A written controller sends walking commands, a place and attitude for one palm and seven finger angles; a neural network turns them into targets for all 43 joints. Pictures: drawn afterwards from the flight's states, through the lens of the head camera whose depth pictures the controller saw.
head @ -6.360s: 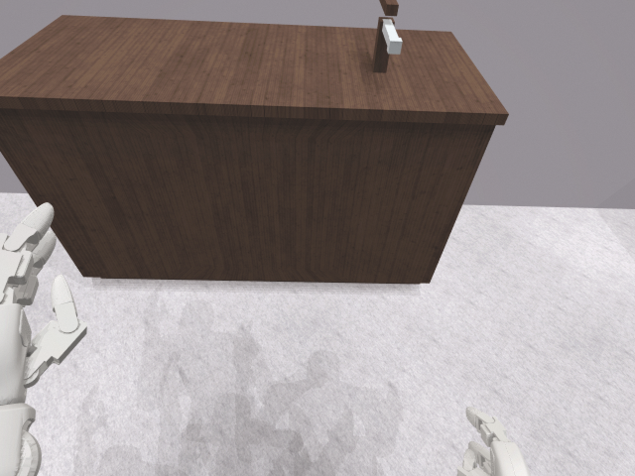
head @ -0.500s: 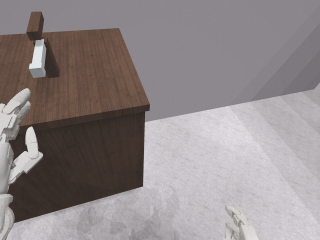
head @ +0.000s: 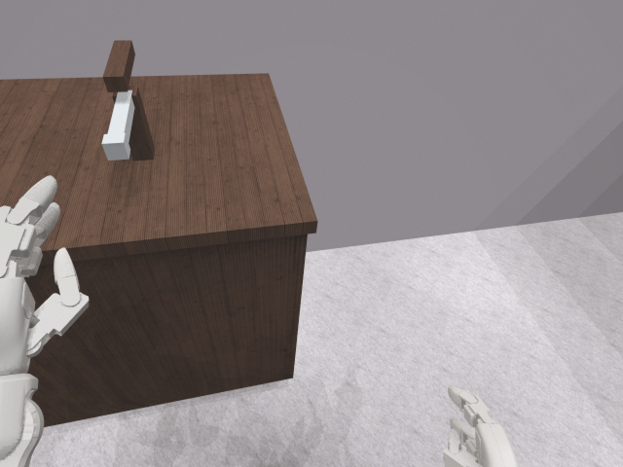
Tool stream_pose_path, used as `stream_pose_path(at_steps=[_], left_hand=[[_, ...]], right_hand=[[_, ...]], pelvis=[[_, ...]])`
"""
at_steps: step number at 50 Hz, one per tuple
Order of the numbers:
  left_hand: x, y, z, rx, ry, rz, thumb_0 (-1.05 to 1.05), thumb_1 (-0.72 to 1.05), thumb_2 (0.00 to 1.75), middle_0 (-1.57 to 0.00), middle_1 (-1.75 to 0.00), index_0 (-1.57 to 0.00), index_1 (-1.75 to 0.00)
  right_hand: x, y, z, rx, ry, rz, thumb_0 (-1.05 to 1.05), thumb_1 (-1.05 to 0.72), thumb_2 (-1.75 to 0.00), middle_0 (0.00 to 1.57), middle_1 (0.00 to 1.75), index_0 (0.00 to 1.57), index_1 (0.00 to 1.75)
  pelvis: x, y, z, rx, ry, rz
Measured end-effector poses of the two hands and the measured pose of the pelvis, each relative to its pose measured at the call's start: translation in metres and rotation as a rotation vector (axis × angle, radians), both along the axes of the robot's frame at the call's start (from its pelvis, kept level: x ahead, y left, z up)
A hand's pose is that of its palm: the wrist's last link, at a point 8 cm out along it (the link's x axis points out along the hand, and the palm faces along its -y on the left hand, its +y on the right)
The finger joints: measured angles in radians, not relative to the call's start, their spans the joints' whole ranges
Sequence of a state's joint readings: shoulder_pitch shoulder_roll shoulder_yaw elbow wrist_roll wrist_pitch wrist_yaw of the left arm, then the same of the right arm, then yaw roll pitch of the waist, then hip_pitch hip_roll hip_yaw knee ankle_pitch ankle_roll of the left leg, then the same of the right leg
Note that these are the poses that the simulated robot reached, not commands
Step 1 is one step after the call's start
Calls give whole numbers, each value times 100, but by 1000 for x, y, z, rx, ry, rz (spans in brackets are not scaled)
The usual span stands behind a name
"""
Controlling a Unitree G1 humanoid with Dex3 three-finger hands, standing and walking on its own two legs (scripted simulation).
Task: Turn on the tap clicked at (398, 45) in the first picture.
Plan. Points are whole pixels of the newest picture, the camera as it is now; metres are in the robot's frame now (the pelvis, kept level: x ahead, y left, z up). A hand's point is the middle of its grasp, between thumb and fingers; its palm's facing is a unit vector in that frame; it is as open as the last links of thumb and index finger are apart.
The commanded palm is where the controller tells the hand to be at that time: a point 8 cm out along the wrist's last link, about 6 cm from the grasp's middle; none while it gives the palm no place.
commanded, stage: come to a stop and stand still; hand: left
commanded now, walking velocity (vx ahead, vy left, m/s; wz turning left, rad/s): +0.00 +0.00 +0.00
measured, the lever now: (116, 146) +0.47 +0.34 +0.15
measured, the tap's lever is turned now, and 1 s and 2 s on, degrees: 0 0 0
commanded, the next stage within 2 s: look again from close up in 0.60 s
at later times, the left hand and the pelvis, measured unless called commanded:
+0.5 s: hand (130, 255) +0.28 +0.23 +0.16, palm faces +0.38 -0.85 -0.37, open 7.4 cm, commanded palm +0.22 +0.27 +0.17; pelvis +0.06 -0.02 +0.00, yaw +1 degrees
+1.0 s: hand (122, 264) +0.26 +0.24 +0.16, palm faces +0.40 -0.85 -0.35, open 7.4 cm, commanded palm +0.21 +0.27 +0.17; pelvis +0.05 -0.01 +0.00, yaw +2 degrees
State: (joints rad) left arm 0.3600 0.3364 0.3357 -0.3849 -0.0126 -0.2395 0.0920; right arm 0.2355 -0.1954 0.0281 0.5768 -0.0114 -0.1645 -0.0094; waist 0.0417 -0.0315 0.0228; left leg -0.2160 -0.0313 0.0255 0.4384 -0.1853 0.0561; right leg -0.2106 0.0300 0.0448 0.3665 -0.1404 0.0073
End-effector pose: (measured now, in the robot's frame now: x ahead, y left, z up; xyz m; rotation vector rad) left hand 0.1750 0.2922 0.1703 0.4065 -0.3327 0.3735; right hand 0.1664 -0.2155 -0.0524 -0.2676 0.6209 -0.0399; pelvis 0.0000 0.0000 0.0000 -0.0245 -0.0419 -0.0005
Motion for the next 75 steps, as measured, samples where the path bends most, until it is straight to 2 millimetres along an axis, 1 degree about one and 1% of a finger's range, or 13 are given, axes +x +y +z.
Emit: stream_pose_path(at_steps=[8,17,22,29,36,42,53,58,61,64,67,75], left_hand=[[25,-7,0,1,34,6,1,89,90,-21,-31,-21,-30],[53,-16,1,12,78,-7,1,89,90,-21,-31,-21,-30],[60,-18,1,16,96,-6,1,89,90,-21,-31,-21,-30],[60,-19,0,1,102,13,1,89,90,-21,-31,-21,-30],[55,-19,-1,-18,100,29,1,89,90,-21,-31,-21,-30],[52,-18,-3,-31,106,33,1,89,90,-21,-31,-21,-30],[44,-15,0,-10,110,24,1,89,90,-21,-31,-21,-30],[40,-13,-3,-14,109,28,1,89,90,-21,-31,-21,-30],[41,-13,-5,-18,99,28,1,89,90,-21,-31,-21,-30],[46,-13,-7,-16,84,25,1,89,90,-21,-31,-21,-30],[57,-14,-7,-11,65,21,1,89,90,-21,-31,-21,-30],[96,-21,-6,29,20,-45,1,89,90,-21,-31,-21,-30]], right_hand=[[20,-4,-8,14,44,-11,2,-90,-90,21,30,20,30],[48,-9,-15,30,77,-23,2,-90,-90,21,30,21,30],[63,-14,-13,27,71,-34,2,-90,-90,21,30,20,30],[76,-19,-9,15,58,-39,1,-90,-90,21,30,20,30],[76,-19,-8,10,58,-37,1,-90,-90,21,30,20,30],[66,-17,-10,13,76,-39,1,-90,-90,21,30,20,30],[46,-15,-16,21,106,-58,1,-90,-90,21,30,20,30],[42,-16,-18,15,102,-64,2,-90,-90,21,30,21,30],[42,-18,-19,9,92,-72,2,-90,-90,21,30,21,30],[44,-20,-21,3,83,-84,2,-90,-90,21,30,21,30],[47,-23,-24,2,81,-96,2,-90,-90,21,30,21,30],[61,-29,-37,10,93,-141,1,-90,-90,21,30,21,30]], pelvis=[[25,-5,1,8,23,10],[51,-12,2,5,48,14],[60,-15,2,5,54,16],[65,-17,2,5,55,22],[63,-18,2,4,51,26],[59,-17,3,5,50,27],[51,-14,4,6,46,28],[49,-12,2,6,43,21],[51,-10,-1,8,43,14],[56,-10,-4,10,44,7],[63,-9,-8,10,46,-1],[83,-7,-20,5,53,-24]])
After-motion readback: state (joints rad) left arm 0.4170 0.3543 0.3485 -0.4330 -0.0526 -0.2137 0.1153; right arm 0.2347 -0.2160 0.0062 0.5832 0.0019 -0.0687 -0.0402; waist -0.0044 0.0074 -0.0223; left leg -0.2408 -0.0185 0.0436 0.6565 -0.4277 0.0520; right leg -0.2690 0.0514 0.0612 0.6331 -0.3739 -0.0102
